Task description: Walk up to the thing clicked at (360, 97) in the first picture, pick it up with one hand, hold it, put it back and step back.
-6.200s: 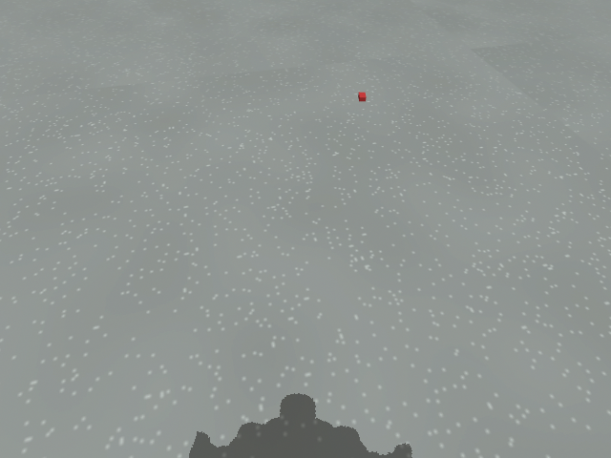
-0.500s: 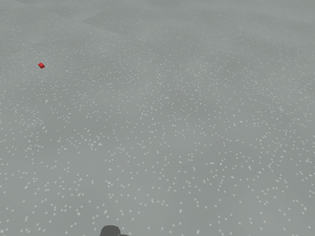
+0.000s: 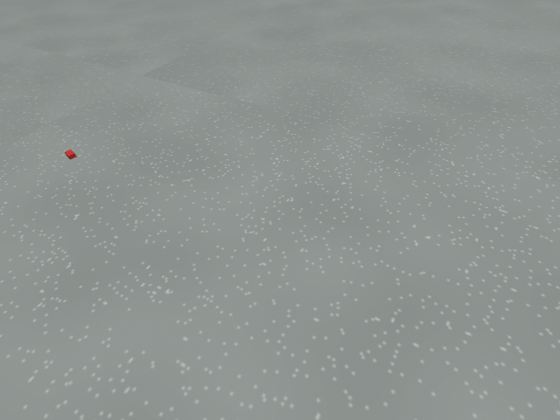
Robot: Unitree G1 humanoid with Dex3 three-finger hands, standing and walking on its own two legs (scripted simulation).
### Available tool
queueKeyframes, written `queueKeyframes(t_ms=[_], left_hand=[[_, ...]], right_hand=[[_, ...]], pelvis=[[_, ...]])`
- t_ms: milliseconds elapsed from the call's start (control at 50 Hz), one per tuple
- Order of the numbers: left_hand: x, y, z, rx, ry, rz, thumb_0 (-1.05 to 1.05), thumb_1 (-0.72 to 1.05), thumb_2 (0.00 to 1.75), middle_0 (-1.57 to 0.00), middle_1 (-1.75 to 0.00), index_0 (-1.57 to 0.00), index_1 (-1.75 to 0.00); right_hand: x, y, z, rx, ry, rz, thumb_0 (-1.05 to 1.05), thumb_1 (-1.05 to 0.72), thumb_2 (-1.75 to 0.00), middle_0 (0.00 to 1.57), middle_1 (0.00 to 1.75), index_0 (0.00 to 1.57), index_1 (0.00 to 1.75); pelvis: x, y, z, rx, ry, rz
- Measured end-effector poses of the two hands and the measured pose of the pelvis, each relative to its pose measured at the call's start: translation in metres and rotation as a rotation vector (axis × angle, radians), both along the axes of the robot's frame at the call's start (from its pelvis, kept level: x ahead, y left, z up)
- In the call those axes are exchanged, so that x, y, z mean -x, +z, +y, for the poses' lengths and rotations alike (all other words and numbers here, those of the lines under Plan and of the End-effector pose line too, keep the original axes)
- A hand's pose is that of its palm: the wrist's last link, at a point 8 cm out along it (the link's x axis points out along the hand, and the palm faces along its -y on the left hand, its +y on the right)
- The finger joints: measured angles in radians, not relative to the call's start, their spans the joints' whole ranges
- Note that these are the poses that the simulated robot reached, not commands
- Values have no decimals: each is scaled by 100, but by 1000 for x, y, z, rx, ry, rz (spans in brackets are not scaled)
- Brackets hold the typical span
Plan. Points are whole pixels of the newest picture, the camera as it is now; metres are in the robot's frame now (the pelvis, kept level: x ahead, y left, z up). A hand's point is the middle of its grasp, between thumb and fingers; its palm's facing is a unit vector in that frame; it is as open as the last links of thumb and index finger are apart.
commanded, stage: walk up
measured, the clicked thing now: (70, 154) +1.74 +1.47 -0.75
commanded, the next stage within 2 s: none
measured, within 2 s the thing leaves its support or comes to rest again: neither
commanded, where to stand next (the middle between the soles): +1.29 +0.11 m, yaw +2 degrees
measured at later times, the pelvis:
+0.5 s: pelvis +0.25 +0.05 +0.00, yaw +4 degrees
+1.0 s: pelvis +0.53 +0.02 +0.00, yaw +3 degrees
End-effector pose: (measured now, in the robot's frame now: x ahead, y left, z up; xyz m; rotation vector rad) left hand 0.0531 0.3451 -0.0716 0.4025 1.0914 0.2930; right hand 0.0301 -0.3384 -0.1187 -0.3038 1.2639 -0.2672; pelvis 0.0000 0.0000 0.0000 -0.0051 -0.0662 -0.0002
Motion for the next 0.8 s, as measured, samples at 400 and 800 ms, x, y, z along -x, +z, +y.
queueKeyframes(t_ms=[400, 800], left_hand=[[-135, -48, 6, 125, 80, 106, 1, 90, 90, -21, -30, -21, -30], [-457, -15, 17, 90, -87, -17, 0, 91, 90, -20, -30, -21, -30]], right_hand=[[-256, 23, 44, 10, 191, -48, 1, -91, -90, 20, 30, 21, 30], [-434, 13, 59, -18, 96, -98, 1, -90, -90, 21, 30, 21, 30]], pelvis=[[-191, -7, 26, 35, 72, 49], [-422, -1, 39, -35, 35, 25]])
